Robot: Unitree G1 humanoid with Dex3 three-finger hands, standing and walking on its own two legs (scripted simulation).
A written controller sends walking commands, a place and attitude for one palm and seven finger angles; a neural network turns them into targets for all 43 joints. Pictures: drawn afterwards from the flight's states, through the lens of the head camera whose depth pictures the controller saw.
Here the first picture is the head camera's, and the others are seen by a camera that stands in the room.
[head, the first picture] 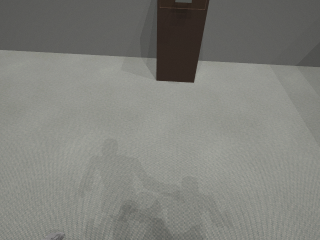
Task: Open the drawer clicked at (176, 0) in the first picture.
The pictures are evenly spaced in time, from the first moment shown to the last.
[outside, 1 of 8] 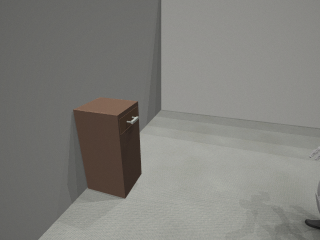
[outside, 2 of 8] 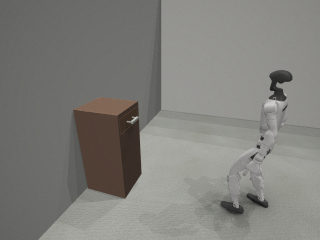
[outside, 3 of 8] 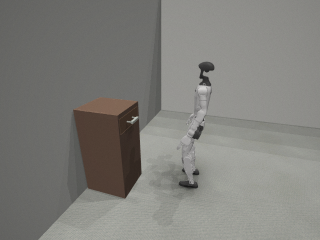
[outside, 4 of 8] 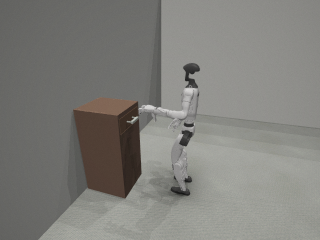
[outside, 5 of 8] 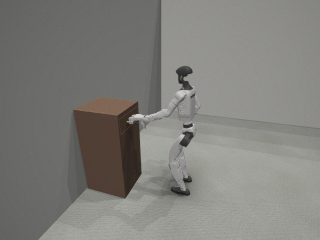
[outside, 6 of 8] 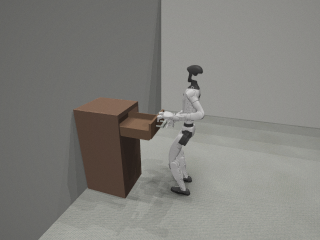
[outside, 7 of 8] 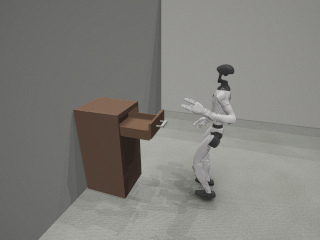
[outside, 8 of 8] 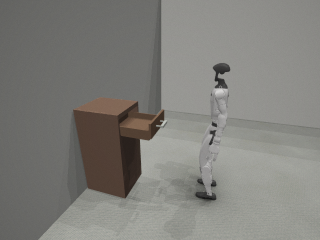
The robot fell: no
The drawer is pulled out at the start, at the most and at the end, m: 0.00 0.30 0.29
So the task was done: yes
